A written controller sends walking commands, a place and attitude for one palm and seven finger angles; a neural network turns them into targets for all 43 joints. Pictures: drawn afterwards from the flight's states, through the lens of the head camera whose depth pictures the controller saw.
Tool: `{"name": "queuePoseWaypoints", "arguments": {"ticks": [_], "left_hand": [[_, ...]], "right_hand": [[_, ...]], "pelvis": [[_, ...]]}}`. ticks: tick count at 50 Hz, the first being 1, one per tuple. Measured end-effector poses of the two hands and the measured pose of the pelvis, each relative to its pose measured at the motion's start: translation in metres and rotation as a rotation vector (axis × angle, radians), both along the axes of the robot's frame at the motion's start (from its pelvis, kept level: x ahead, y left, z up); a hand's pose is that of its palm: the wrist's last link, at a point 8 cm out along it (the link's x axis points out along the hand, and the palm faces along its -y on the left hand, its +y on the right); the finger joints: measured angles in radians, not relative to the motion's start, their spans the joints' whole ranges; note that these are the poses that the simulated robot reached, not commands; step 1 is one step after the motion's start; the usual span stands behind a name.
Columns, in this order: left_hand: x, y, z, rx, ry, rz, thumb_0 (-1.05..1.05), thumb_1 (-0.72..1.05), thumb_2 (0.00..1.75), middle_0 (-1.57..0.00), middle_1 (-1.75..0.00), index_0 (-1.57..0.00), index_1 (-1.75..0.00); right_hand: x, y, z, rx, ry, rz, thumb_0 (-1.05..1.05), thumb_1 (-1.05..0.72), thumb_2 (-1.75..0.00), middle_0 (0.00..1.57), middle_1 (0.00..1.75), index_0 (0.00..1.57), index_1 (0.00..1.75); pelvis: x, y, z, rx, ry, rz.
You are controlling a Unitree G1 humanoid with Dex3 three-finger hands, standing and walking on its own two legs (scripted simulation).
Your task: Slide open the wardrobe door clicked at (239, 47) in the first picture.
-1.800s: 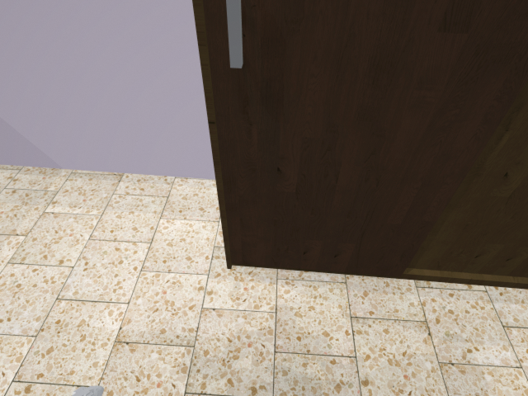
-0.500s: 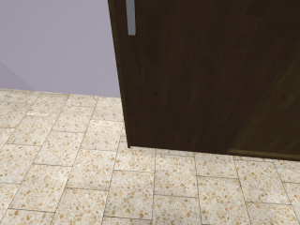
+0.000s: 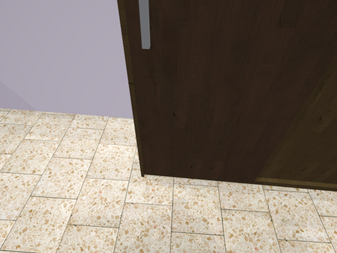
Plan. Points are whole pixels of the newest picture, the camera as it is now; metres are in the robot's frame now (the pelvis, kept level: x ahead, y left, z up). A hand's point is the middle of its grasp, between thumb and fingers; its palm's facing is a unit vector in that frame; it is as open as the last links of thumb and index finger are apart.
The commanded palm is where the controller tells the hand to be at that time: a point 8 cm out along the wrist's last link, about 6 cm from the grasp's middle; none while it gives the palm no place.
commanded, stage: take the last steps up to it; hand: left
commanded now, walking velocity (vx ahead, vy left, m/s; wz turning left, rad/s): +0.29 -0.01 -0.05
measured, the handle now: (145, 12) +0.71 +0.13 +0.27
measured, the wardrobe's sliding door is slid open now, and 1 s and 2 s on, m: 0.00 0.00 0.00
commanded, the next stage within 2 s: come to a stop and stand still in 0.38 s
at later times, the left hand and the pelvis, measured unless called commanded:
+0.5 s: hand (115, 220) +0.26 +0.18 -0.19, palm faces -0.02 -0.97 -0.24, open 7.3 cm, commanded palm none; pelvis +0.16 -0.01 -0.03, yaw -2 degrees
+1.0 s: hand (106, 226) +0.24 +0.21 -0.18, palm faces +0.04 -0.98 -0.20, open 7.3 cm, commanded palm none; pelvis +0.19 +0.01 +0.00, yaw -3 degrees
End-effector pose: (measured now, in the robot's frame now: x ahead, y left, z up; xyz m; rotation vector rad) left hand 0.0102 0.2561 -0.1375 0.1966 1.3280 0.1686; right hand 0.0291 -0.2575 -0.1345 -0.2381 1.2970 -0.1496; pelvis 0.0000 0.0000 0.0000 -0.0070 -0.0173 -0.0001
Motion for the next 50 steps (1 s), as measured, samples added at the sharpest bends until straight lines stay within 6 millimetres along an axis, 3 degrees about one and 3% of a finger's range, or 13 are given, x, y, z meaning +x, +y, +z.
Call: {"name": "queuePoseWaypoints", "arguments": {"ticks": [7,10,14,18,22,24,27,31,34,38,43,50], "left_hand": [[-0.021,-0.017,-0.024,-0.090,0.144,0.068,0.00,0.91,0.90,-0.20,-0.30,-0.21,-0.30],[-0.010,-0.019,-0.024,-0.103,0.210,0.042,0.01,0.91,0.90,-0.20,-0.30,-0.20,-0.30],[0.045,-0.020,-0.020,-0.109,0.169,0.007,0.01,0.91,0.90,-0.20,-0.30,-0.20,-0.30],[0.124,-0.018,-0.016,-0.076,0.062,-0.039,0.02,0.94,0.90,-0.20,-0.30,-0.20,-0.30],[0.203,-0.020,-0.016,-0.029,-0.072,-0.079,0.02,0.94,0.90,-0.20,-0.30,-0.20,-0.30],[0.231,-0.022,-0.018,-0.005,-0.139,-0.080,0.02,0.94,0.90,-0.20,-0.30,-0.20,-0.30],[0.251,-0.029,-0.014,0.001,-0.170,-0.058,0.01,0.93,0.90,-0.19,-0.30,-0.20,-0.30],[0.260,-0.042,-0.009,-0.012,-0.135,-0.061,0.00,0.92,0.90,-0.19,-0.30,-0.20,-0.30],[0.266,-0.044,-0.009,-0.024,-0.130,-0.042,0.00,0.93,0.90,-0.20,-0.30,-0.20,-0.30],[0.267,-0.033,-0.015,-0.041,-0.133,-0.015,0.00,0.94,0.90,-0.20,-0.30,-0.21,-0.30],[0.257,-0.015,-0.026,-0.058,-0.095,0.015,0.00,0.93,0.90,-0.20,-0.30,-0.21,-0.30],[0.221,-0.001,-0.015,-0.037,-0.027,0.025,0.00,0.92,0.90,-0.20,-0.30,-0.20,-0.30]], "right_hand": [[-0.010,0.033,-0.011,0.019,0.096,-0.068,0.00,-0.91,-0.90,0.20,0.30,0.20,0.29],[-0.017,0.048,-0.009,0.021,0.105,-0.119,0.00,-0.91,-0.90,0.20,0.30,0.20,0.29],[-0.041,0.067,0.000,0.046,0.214,-0.183,0.00,-0.91,-0.90,0.20,0.30,0.20,0.29],[-0.058,0.080,0.007,0.084,0.351,-0.233,0.00,-0.91,-0.90,0.20,0.30,0.20,0.29],[-0.055,0.076,0.000,0.114,0.453,-0.271,0.00,-0.90,-0.90,0.20,0.30,0.20,0.29],[-0.041,0.067,-0.010,0.121,0.469,-0.276,0.00,-0.90,-0.90,0.20,0.30,0.20,0.30],[0.004,0.048,-0.019,0.103,0.403,-0.255,0.01,-0.90,-0.90,0.20,0.30,0.20,0.29],[0.090,0.028,-0.021,0.069,0.215,-0.204,0.01,-0.91,-0.90,0.20,0.30,0.20,0.29],[0.150,0.024,-0.019,0.059,0.076,-0.165,0.00,-0.91,-0.90,0.19,0.30,0.19,0.29],[0.208,0.023,-0.014,0.024,-0.041,-0.118,0.01,-0.94,-0.90,0.20,0.30,0.19,0.29],[0.241,0.034,-0.003,-0.005,-0.133,-0.074,0.01,-0.94,-0.90,0.20,0.30,0.19,0.29],[0.241,0.045,0.012,0.005,-0.162,-0.055,0.00,-0.91,-0.90,0.20,0.30,0.20,0.29]], "pelvis": [[0.040,0.015,-0.012,-0.007,0.013,-0.010],[0.058,0.019,-0.010,-0.004,0.008,-0.031],[0.081,0.017,-0.005,-0.006,0.008,-0.038],[0.106,0.010,-0.004,-0.005,0.010,-0.045],[0.139,-0.003,-0.016,-0.003,-0.006,-0.050],[0.155,-0.011,-0.025,0.003,-0.018,-0.043],[0.171,-0.015,-0.022,-0.014,-0.028,-0.027],[0.187,-0.015,-0.012,-0.013,-0.012,-0.020],[0.194,-0.012,-0.010,-0.010,-0.006,-0.021],[0.200,-0.001,-0.013,-0.018,-0.019,-0.022],[0.202,0.014,-0.016,-0.016,-0.032,-0.033],[0.189,0.015,-0.003,-0.018,-0.010,-0.049]]}}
